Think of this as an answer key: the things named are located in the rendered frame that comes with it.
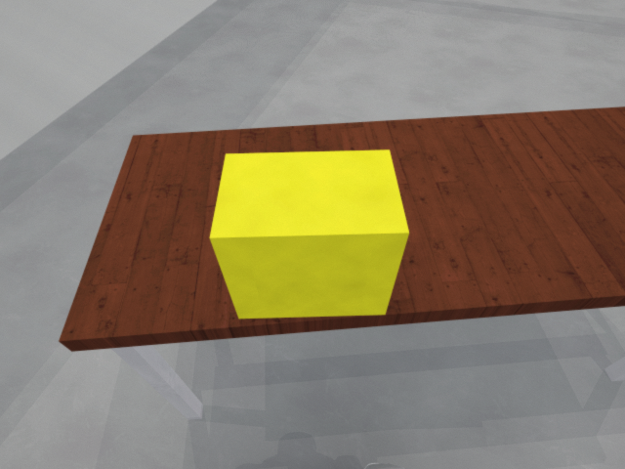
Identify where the table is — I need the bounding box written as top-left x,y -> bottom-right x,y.
59,107 -> 625,420

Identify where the carton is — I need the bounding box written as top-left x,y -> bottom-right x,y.
210,149 -> 409,319

